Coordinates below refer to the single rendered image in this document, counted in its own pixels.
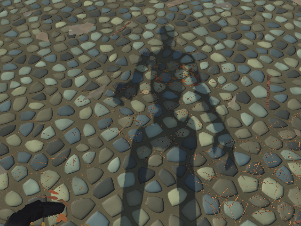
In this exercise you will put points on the left robot hand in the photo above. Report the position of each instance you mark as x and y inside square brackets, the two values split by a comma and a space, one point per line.
[34, 211]

